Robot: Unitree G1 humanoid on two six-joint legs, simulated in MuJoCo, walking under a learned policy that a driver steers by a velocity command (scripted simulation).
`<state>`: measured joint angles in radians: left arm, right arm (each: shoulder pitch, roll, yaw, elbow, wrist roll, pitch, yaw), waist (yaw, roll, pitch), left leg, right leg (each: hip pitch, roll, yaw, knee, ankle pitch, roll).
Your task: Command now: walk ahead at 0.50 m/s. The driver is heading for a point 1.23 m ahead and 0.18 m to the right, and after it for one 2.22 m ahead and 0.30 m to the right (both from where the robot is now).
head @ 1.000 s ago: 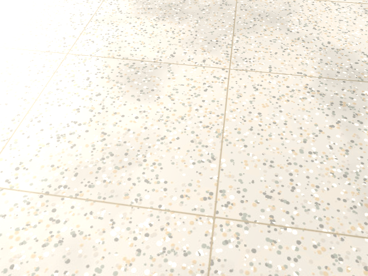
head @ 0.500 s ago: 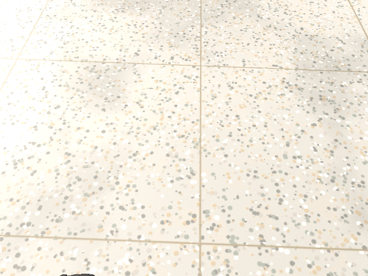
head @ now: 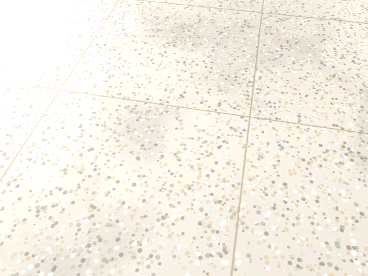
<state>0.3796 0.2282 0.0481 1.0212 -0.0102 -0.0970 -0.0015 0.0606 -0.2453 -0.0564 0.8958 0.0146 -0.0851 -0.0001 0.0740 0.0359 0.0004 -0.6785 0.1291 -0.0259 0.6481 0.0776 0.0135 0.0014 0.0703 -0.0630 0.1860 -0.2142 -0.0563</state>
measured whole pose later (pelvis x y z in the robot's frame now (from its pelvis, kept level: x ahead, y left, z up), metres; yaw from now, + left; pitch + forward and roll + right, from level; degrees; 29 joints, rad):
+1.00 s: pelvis +0.57 -0.04 +0.00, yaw -21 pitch +2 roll +0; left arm 0.30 0.24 0.07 0.82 -0.01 -0.07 0.00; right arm 0.07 -0.29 -0.07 0.80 -0.01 -0.11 -0.01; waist 0.04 0.03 0.03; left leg -0.67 0.13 -0.07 0.87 -0.14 -0.04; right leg -0.17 0.12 0.07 0.32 -0.17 -0.11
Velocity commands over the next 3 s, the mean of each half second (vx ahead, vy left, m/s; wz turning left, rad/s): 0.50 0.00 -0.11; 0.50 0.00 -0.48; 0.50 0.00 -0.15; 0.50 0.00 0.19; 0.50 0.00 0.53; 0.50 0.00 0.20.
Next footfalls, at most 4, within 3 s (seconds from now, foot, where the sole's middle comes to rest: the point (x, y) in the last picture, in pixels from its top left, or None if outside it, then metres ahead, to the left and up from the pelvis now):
0.14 left None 0.28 0.15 -0.78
0.72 right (234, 259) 0.57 -0.10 -0.78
1.24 left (212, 178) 0.93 -0.02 -0.78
1.76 right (287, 152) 1.10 -0.36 -0.78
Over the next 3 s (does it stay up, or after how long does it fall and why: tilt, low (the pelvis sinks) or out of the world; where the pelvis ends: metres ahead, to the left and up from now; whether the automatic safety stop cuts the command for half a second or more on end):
stays up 1.66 -0.29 0.00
